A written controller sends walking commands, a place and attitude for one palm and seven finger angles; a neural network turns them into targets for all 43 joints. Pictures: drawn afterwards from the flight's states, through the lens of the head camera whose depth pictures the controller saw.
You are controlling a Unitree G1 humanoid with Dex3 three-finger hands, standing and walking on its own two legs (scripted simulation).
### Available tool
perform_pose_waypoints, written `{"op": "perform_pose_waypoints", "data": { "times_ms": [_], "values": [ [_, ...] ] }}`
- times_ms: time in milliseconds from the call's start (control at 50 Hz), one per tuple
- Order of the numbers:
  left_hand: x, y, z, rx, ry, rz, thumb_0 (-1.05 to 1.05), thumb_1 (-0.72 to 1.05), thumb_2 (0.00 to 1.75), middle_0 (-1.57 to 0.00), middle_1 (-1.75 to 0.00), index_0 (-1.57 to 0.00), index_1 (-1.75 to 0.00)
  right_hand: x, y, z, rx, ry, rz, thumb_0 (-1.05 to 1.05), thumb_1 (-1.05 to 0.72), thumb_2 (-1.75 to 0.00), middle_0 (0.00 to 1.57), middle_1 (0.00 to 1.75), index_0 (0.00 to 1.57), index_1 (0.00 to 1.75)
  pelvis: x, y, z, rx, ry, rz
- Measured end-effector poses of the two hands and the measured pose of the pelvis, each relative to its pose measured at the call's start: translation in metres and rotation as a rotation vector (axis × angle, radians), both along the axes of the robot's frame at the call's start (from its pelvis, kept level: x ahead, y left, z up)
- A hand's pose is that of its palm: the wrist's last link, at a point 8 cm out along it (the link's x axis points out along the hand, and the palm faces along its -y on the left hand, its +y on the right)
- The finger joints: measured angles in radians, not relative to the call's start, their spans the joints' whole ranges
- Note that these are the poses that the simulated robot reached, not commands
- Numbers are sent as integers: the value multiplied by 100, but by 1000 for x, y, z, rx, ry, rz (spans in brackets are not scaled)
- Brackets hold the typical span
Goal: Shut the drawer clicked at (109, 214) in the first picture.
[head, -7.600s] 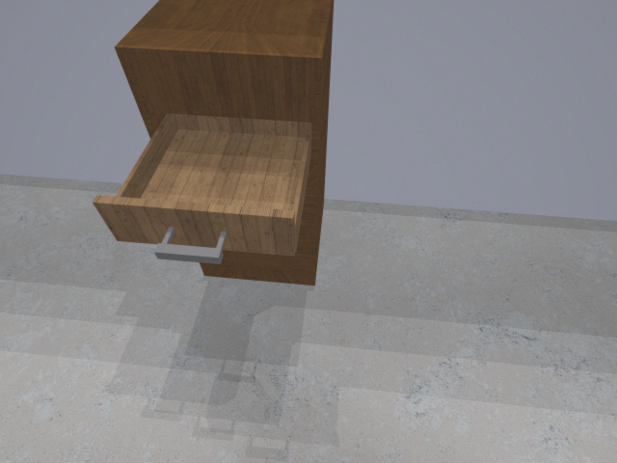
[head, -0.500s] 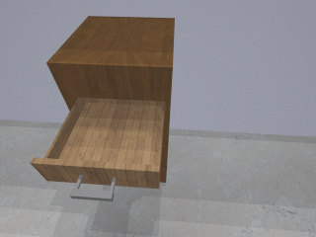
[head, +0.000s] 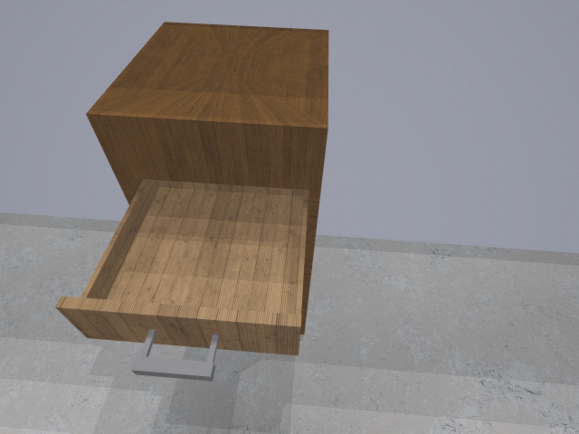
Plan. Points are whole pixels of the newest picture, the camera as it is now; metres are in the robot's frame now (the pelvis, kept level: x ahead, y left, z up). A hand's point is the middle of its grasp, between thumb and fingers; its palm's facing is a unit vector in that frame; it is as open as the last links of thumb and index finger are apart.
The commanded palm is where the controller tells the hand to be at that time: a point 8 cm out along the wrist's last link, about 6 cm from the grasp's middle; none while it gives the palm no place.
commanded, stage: come to a stop and stand still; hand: left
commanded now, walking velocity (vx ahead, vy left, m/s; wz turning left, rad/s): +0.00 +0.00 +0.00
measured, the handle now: (178, 353) +0.26 +0.20 -0.10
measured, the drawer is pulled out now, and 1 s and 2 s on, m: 0.30 0.30 0.29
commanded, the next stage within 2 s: look again from close up in 0.10 s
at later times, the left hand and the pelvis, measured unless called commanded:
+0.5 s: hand out of the picture +0.00 +0.17 -0.17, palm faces +0.02 -0.98 -0.19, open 7.4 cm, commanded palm none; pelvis +0.00 +0.00 +0.00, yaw +0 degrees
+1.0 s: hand out of the picture +0.12 +0.20 -0.06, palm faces +0.24 -0.95 -0.18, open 7.0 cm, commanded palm +0.08 +0.22 -0.06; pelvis -0.02 +0.00 -0.01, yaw +3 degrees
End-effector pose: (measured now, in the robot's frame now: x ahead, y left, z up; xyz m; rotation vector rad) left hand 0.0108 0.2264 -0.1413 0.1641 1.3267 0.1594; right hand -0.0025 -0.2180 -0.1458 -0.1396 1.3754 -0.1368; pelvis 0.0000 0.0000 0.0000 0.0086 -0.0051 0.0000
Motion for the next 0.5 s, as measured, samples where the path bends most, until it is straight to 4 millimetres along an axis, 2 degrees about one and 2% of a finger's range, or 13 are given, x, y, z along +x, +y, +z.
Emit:
{"op": "perform_pose_waypoints", "data": {
  "times_ms": [120,240,500],
  "values": [
    [-5,-1,-1,-10,19,5,0,91,90,-20,-30,-20,-30,15,-4,4,-16,-27,13,0,-92,-90,20,30,20,30,2,2,1,1,-2,0],
    [-11,-2,-1,-17,32,9,0,91,90,-20,-30,-20,-30,20,-4,5,-20,-32,21,0,-92,-90,20,30,20,30,2,3,3,1,-4,0],
    [-19,-3,1,-18,49,11,0,91,90,-20,-30,-20,-30,1,1,4,-1,12,14,0,-92,-90,20,30,20,30,-1,2,4,2,-5,1]
  ]
}}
